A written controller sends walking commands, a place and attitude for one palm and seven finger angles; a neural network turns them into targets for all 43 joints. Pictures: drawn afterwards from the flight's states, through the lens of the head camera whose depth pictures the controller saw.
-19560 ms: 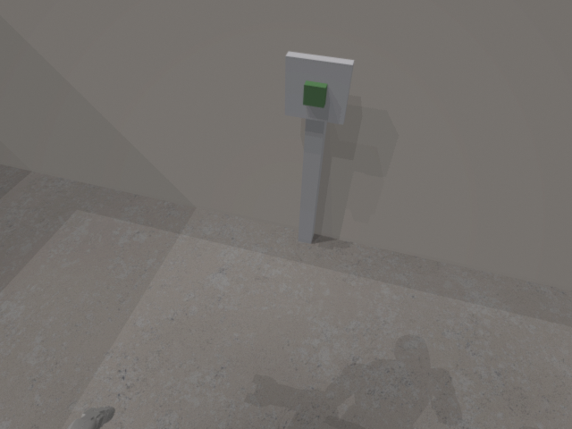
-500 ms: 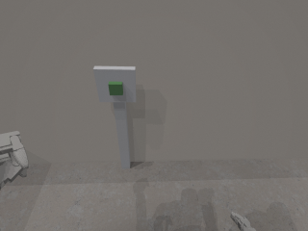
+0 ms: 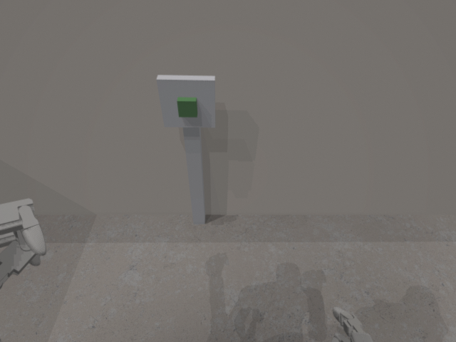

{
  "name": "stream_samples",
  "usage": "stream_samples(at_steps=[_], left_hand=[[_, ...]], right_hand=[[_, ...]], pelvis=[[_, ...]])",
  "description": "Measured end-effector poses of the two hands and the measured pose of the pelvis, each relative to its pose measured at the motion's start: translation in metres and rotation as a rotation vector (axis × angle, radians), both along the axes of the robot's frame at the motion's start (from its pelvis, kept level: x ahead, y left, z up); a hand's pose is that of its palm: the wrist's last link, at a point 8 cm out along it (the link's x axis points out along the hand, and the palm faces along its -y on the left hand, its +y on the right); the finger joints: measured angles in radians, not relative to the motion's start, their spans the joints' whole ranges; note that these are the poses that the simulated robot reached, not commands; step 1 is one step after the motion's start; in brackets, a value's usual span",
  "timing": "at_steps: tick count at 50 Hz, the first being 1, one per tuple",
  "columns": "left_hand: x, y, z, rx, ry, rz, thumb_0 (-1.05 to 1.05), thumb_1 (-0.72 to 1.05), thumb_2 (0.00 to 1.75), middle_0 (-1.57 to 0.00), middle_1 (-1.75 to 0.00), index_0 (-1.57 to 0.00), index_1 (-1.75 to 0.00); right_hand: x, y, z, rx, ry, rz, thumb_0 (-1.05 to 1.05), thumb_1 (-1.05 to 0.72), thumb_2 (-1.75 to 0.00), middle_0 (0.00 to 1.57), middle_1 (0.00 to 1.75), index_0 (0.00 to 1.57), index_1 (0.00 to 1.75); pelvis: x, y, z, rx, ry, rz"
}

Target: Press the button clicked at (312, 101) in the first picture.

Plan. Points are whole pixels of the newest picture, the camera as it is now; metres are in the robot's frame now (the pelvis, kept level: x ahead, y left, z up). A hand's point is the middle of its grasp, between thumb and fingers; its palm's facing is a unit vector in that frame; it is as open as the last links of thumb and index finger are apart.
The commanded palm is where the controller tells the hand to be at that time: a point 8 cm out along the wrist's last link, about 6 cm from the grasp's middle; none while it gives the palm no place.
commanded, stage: stop stepping back and stand still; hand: left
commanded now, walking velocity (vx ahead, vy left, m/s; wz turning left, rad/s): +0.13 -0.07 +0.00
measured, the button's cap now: (187, 106) +0.82 +0.15 -0.02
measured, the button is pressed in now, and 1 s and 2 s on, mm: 0 0 0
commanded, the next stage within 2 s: let the arm hang, fingers relaxed in 1.40 s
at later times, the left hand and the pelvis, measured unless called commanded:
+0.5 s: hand (71, 219) +0.24 +0.22 +0.17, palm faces +0.37 -0.79 -0.50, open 3.1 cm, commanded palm +0.18 +0.26 +0.18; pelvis +0.05 -0.02 +0.00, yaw +0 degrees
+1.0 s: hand (45, 223) +0.24 +0.26 +0.16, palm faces +0.35 -0.82 -0.46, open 3.1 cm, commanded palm +0.18 +0.30 +0.18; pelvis +0.05 +0.02 +0.01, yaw -1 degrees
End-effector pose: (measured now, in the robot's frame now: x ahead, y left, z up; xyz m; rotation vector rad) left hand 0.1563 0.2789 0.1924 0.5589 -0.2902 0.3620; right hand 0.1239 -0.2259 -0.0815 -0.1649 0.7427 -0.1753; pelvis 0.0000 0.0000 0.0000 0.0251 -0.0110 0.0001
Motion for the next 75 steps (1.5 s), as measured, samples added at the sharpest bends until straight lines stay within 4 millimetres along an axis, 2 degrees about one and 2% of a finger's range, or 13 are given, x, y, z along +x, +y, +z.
stream_samples(at_steps=[4, 9, 14, 18, 22, 26, 33, 39, 45, 52, 58, 67, 75], left_hand=[[-0.002, -0.017, 0.006, 0.056, 0.023, -0.016, 0.01, 0.89, 0.90, -1.31, -1.50, -1.30, -1.50], [0.007, -0.028, -0.002, 0.048, 0.068, 0.023, 0.01, 0.89, 0.90, -1.31, -1.50, -1.31, -1.50], [0.016, -0.032, -0.010, -0.005, 0.131, 0.044, 0.01, 0.89, 0.90, -1.31, -1.50, -1.30, -1.50], [0.025, -0.035, -0.005, 0.004, 0.117, 0.012, 0.01, 0.89, 0.90, -1.31, -1.50, -1.30, -1.50], [0.034, -0.030, 0.000, 0.013, 0.068, -0.015, 0.01, 0.89, 0.90, -1.31, -1.50, -1.30, -1.50], [0.045, -0.019, -0.003, 0.014, 0.070, -0.010, 0.01, 0.89, 0.90, -1.31, -1.50, -1.30, -1.50], [0.060, -0.010, -0.012, -0.017, 0.125, -0.015, 0.01, 0.89, 0.90, -1.31, -1.50, -1.30, -1.50], [0.060, -0.006, -0.009, -0.029, 0.126, -0.048, 0.01, 0.89, 0.90, -1.31, -1.50, -1.30, -1.50], [0.052, 0.011, -0.008, -0.030, 0.129, -0.016, 0.01, 0.89, 0.90, -1.31, -1.50, -1.30, -1.50], [0.043, 0.019, -0.016, -0.079, 0.139, 0.004, 0.01, 0.89, 0.90, -1.31, -1.50, -1.30, -1.50], [0.035, 0.019, -0.015, -0.081, 0.126, -0.012, 0.01, 0.89, 0.90, -1.31, -1.50, -1.30, -1.50], [0.027, 0.022, -0.015, -0.075, 0.131, 0.007, 0.01, 0.89, 0.90, -1.31, -1.50, -1.30, -1.50], [0.028, 0.017, -0.016, -0.082, 0.145, 0.012, 0.01, 0.89, 0.90, -1.31, -1.50, -1.30, -1.50]], right_hand=[[0.005, 0.006, -0.012, 0.054, 0.018, 0.030, 0.01, -0.90, -0.90, 0.21, 0.30, 0.21, 0.30], [0.015, -0.008, -0.030, 0.068, 0.091, 0.054, 0.01, -0.90, -0.90, 0.21, 0.30, 0.21, 0.30], [0.027, -0.033, -0.016, 0.023, 0.097, 0.024, 0.01, -0.91, -0.90, 0.21, 0.30, 0.21, 0.30], [0.042, -0.048, -0.001, -0.037, 0.059, 0.006, 0.01, -0.91, -0.90, 0.20, 0.30, 0.21, 0.30], [0.061, -0.055, 0.007, -0.087, 0.018, 0.008, 0.01, -0.91, -0.90, 0.20, 0.30, 0.20, 0.30], [0.078, -0.047, 0.012, -0.082, 0.004, 0.002, 0.01, -0.91, -0.90, 0.20, 0.30, 0.20, 0.30], [0.096, -0.016, 0.013, -0.024, -0.026, 0.029, 0.01, -0.91, -0.90, 0.20, 0.30, 0.20, 0.30], [0.093, 0.008, 0.013, 0.007, -0.019, 0.044, 0.01, -0.91, -0.90, 0.20, 0.30, 0.21, 0.30], [0.082, 0.019, 0.011, 0.007, 0.006, 0.045, 0.01, -0.91, -0.90, 0.21, 0.30, 0.21, 0.30], [0.066, 0.018, 0.013, -0.025, 0.024, 0.044, 0.01, -0.91, -0.90, 0.21, 0.30, 0.21, 0.30], [0.058, 0.016, 0.017, -0.046, 0.015, 0.038, 0.01, -0.91, -0.90, 0.20, 0.30, 0.21, 0.30], [0.053, 0.016, 0.018, -0.042, 0.003, 0.037, 0.01, -0.91, -0.90, 0.20, 0.30, 0.21, 0.30], [0.053, 0.017, 0.014, -0.031, 0.018, 0.046, 0.01, -0.91, -0.90, 0.20, 0.30, 0.21, 0.30]], pelvis=[[0.006, -0.011, -0.004, -0.003, 0.009, -0.007], [0.010, -0.022, -0.007, -0.017, 0.003, 0.001], [0.019, -0.025, 0.005, 0.009, 0.002, -0.007], [0.028, -0.026, 0.008, 0.011, -0.001, -0.005], [0.039, -0.020, 0.003, -0.020, -0.003, -0.001], [0.047, -0.016, 0.003, -0.022, 0.000, -0.009], [0.054, -0.005, 0.005, -0.030, 0.013, -0.022], [0.055, 0.004, 0.007, -0.034, 0.016, -0.025], [0.052, 0.013, 0.009, -0.040, 0.017, -0.027], [0.044, 0.020, 0.010, -0.042, 0.013, -0.023], [0.037, 0.023, 0.011, -0.044, 0.011, -0.019], [0.030, 0.023, 0.012, -0.047, 0.013, -0.018], [0.031, 0.021, 0.012, -0.046, 0.015, -0.016]])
